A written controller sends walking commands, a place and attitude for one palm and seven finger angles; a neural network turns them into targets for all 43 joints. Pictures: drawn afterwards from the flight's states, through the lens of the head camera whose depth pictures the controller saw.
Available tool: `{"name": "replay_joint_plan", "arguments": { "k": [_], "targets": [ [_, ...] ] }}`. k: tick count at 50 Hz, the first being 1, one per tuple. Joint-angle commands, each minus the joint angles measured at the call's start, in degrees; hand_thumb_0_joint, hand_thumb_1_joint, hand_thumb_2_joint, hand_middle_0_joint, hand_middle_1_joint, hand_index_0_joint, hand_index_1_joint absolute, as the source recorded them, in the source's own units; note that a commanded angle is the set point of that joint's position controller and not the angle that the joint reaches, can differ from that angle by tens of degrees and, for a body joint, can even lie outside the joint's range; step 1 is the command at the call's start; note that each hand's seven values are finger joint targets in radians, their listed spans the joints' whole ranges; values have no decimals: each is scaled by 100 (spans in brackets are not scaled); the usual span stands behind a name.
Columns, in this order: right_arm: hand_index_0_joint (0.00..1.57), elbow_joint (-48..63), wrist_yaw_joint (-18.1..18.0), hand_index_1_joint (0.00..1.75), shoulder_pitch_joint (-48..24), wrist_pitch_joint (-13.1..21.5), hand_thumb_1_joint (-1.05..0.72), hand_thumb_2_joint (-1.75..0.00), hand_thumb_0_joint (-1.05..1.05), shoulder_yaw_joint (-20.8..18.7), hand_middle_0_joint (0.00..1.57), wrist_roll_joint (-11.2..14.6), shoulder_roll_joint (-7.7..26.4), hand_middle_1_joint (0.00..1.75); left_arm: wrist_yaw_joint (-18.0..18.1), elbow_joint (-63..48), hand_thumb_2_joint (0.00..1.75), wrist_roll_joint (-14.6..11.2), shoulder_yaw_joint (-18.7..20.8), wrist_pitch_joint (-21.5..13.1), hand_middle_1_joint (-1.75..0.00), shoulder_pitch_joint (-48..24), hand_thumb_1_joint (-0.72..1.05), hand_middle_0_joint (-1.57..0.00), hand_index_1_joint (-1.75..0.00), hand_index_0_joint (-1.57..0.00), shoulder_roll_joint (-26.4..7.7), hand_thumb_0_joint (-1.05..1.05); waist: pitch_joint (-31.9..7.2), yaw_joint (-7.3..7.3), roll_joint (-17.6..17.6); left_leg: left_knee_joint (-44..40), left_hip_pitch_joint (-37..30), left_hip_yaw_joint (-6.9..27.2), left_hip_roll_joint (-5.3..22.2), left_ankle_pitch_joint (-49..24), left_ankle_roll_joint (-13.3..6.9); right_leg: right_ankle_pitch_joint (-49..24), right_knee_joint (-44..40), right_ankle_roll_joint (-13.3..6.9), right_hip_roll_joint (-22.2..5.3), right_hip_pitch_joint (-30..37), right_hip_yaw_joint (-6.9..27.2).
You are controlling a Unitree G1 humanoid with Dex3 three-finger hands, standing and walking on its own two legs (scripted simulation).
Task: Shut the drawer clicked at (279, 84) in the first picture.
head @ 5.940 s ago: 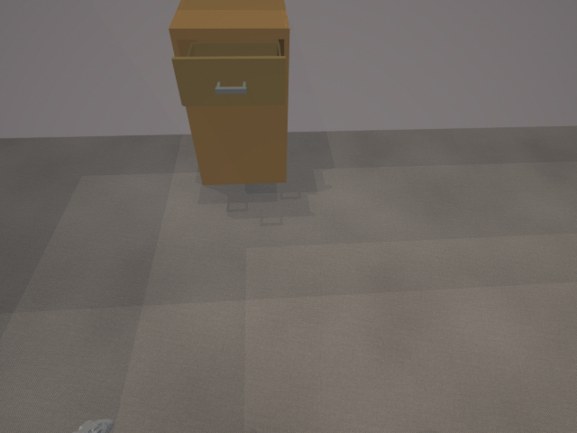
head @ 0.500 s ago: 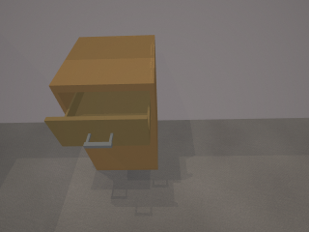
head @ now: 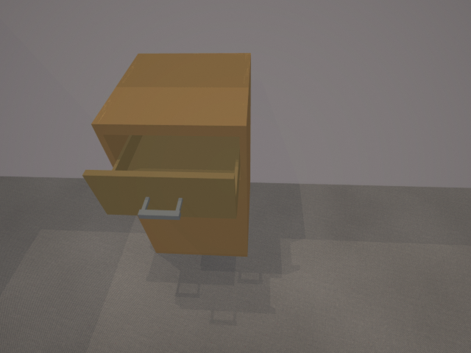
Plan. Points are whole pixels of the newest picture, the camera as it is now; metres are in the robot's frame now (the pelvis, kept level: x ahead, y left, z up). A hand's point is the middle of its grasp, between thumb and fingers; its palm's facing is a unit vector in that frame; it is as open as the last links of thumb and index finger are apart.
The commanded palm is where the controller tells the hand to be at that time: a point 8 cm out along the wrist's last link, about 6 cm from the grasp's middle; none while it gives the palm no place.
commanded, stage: shuffle to correct the standing spot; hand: left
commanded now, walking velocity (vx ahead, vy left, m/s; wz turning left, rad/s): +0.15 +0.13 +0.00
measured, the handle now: (161, 208) +0.48 +0.24 -0.13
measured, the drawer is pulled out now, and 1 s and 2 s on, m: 0.16 0.16 0.16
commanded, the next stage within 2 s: come to a stop and stand still in 0.08 s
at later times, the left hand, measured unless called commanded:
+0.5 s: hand out of the picture +0.06 +0.21 -0.16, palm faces +0.04 -0.97 -0.24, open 7.3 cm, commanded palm none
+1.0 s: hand out of the picture -0.01 +0.21 -0.17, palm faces +0.03 -0.98 -0.19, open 7.4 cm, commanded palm none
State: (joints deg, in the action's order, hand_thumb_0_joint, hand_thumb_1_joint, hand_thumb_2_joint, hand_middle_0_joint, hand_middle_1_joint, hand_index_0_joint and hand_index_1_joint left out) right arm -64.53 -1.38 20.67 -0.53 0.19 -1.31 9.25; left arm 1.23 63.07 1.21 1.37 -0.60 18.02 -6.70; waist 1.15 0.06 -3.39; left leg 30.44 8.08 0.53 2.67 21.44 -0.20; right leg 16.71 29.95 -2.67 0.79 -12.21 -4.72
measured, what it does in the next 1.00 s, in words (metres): stands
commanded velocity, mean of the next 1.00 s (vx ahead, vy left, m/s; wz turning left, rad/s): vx -0.01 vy -0.01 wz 0.00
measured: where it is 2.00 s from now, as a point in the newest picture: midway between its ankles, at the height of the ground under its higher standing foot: outside the picture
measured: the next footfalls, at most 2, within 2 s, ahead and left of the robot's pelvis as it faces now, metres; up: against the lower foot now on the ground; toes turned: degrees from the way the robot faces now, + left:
none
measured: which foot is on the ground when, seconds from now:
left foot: down 0.00-1.00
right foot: down 0.00-1.00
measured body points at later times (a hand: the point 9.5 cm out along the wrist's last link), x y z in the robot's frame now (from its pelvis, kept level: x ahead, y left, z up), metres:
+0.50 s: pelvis +0.05 +0.03 +0.01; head +0.06 +0.01 +0.46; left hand +0.06 +0.26 -0.14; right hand +0.02 -0.16 -0.16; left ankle -0.04 +0.14 -0.72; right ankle +0.03 -0.07 -0.72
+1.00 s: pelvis -0.01 +0.04 +0.00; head -0.03 +0.04 +0.45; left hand -0.01 +0.26 -0.16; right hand +0.01 -0.19 -0.15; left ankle +0.01 +0.13 -0.73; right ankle +0.03 -0.06 -0.73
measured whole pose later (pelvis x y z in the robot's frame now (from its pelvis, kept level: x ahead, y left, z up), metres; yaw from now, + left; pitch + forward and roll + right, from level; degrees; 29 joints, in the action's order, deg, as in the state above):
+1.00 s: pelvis -0.01 +0.04 +0.00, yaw -1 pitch -3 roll +0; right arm -57.7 -0.9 18.0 -0.3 -0.7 -1.3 9.5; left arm 1.9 60.6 1.4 0.0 1.4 19.6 -7.8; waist -0.8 0.0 -1.0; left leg 30.7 12.2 -4.5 0.2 16.1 -2.2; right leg 14.6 30.1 -1.9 -0.1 -14.5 -4.5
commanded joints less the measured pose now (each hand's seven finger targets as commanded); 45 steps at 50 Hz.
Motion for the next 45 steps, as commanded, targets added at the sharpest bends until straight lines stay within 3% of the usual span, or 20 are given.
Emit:
{"name": "replay_joint_plan", "arguments": {
  "k": [1, 6, 9, 11, 13, 14, 17, 19, 23, 25, 27, 30, 33, 34, 35, 36, 38, 40, 42, 45],
  "targets": [
    [20, 92, 33, 30, 620, 116, -90, -90, 0, -19, 20, -30, 156, 30, 57, -344, 90, -1, 258, -72, -30, 119, 90, -20, -30, -20, -1002, 0, 683, -59, 690, -337, 494, -305, -123, 2, -116, 1502, -1391, -545, -1268, -474, 1529],
    [20, -6, -16, 30, 1001, 228, -90, -90, 0, -60, 20, -21, 519, 30, -18, -424, 90, 21, 142, -94, -30, 7, 90, -20, -30, -20, -460, 0, 684, -68, -895, -1351, 495, 773, 757, -798, -647, 602, 626, -110, -149, -615, -77],
    [20, 143, -66, 30, 670, 267, -90, -90, 0, -19, 20, 14, 467, 30, -38, -277, 90, 11, 113, -162, -30, 350, 90, -20, -30, -20, -366, 0, 621, 185, -306, -805, 824, 526, 583, -1799, -713, 91, 441, -196, -268, -37, 158],
    [20, 286, -86, 30, 484, 323, -90, -90, 0, -3, 20, 29, 286, 30, 6, -14, 90, -17, 179, -217, -30, 920, 90, -20, -30, -20, -645, 0, 262, 331, 738, 218, 1316, -148, 0, -1702, -316, -1756, 45, -435, -985, 903, 1078],
    [20, 292, -118, 30, 547, 279, -90, -90, 0, 19, 20, 63, 59, 30, 86, 131, 90, -46, 213, -195, -30, 991, 90, -20, -30, -20, -891, 0, 63, 155, 1710, 369, 1343, -401, -156, -212, -41, -3802, -169, -695, -1636, 1210, 1393],
    [20, 174, -125, 30, 685, 270, -90, -90, 0, 20, 20, 78, 28, 30, 116, 82, 90, -42, 160, -155, -30, 626, 90, -20, -30, -20, -781, 0, 159, -57, 1499, -309, 767, -272, -36, -627, -33, -4136, 124, -510, -1394, 726, 965],
    [20, -199, -218, 30, 1157, 354, -90, -90, 0, -38, 20, 60, 394, 30, 185, -119, 90, -115, 30, -82, -30, 232, 90, -20, -30, -20, -331, 0, 164, -103, -596, -459, -570, 334, 777, -7272, -250, -1347, 923, 162, -354, -230, 70],
    [20, -190, -249, 30, 1094, 261, -90, -90, 0, -80, 20, 88, 553, 30, 217, -224, 90, -141, 60, 14, -30, 116, 90, -20, -30, -20, -471, 0, 274, -106, -1021, -438, -1341, 486, 1115, -9455, -375, 1021, 1115, 159, -151, -937, -19],
    [20, 29, -244, 30, 545, 168, -90, -90, 0, -137, 20, 85, 470, 30, 164, -220, 90, -87, 136, 43, -30, 207, 90, -20, -30, -20, -466, 0, 401, 100, -432, -349, -918, 214, 872, -7373, -473, 69, 186, 77, -223, -435, 57],
    [20, 214, -223, 30, 314, 165, -90, -90, 0, -156, 20, 127, 319, 30, 160, -55, 90, -57, 176, -37, -30, 687, 90, -20, -30, -20, -618, 0, 32, 204, 251, -46, -55, -48, 414, -4449, -239, -2820, -209, -34, -642, 618, 617],
    [20, 194, -179, 30, 418, 137, -90, -90, 0, -148, 20, 138, -51, 30, 147, -18, 90, -61, 103, -62, -30, 508, 90, -20, -30, -20, -778, 0, 136, -29, 694, -196, 509, -215, -76, -679, -32, -4553, -266, -448, -1530, 652, 1082],
    [20, 108, -149, 30, 527, 66, -90, -90, 0, -92, 20, 106, -151, 30, 148, -114, 90, -41, 25, -73, -30, 250, 90, -20, -30, -20, -675, 0, 296, -128, 1501, -596, 309, -173, 41, -418, -34, -3580, -455, -335, -1309, 275, 936],
    [20, 9, -153, 30, 494, 145, -90, -90, 0, -68, 20, 64, 0, 30, 136, -158, 90, -80, -7, -106, -30, 127, 90, -20, -30, -20, -495, 0, 110, -97, 897, -967, -88, 16, 267, -1792, -100, -2980, -384, -180, -857, 257, 737],
    [20, 444, -134, 30, -125, 144, -90, -90, 0, -307, 20, 68, 729, 30, 400, -36, 90, -38, 150, -198, -30, 647, 90, -20, -30, -20, -998, 0, -44, 251, 2127, 645, 835, -379, 359, -2448, 5, -6126, 112, 276, -894, 883, 817],
    [20, 919, -82, 30, -171, 197, -90, -90, 0, -255, 20, 80, 331, 30, 406, -303, 90, -17, 214, -239, -30, 960, 90, -20, -30, -20, -1037, 0, -705, 291, 1850, 1486, 1558, -137, -104, 6, -102, -7567, 52, -74, -1653, 1867, 1621],
    [20, 931, -92, 30, -512, 193, -90, -90, 0, -255, 20, 115, 220, 30, 359, -373, 90, 40, 149, -281, -30, 964, 90, -20, -30, -20, -979, 0, -742, 293, 705, 2043, 1636, 9, -182, 576, -68, -7647, -118, -533, -1911, 1792, 1784],
    [20, 909, -25, 30, -348, 116, -90, -90, 0, -167, 20, 137, -91, 30, 305, -555, 90, 36, 77, -217, -30, 398, 90, -20, -30, -20, -952, 0, -772, 28, -284, 1325, 937, -179, -31, 710, -5, -5301, -491, -890, -1768, 884, 1294],
    [20, 763, 23, 30, 63, 68, -90, -90, 0, -147, 20, 111, -128, 30, 263, -680, 90, 39, 65, -144, -30, 49, 90, -20, -30, -20, -1012, 0, -665, -215, 442, 425, 292, -482, -205, -70, 20, -2870, -616, -671, -1353, 168, 958],
    [20, 644, 27, 30, 381, 59, -90, -90, 0, -146, 20, 79, 71, 30, 205, -659, 90, -30, 15, -42, -30, -161, 90, -20, -30, -20, -897, 0, -63, -331, 437, -253, -220, -351, -71, -482, -34, 101, -835, -325, -984, -899, 900],
    [20, 856, 32, 30, 92, 71, -90, -90, 0, -163, 20, -28, 546, 30, 131, -695, 90, -37, -19, 66, -30, -39, 90, -20, -30, -20, -644, 0, 936, -129, -282, -1351, 1365, 646, 696, 1070, -398, 1079, -761, 1, -427, -875, 606]
  ]
}}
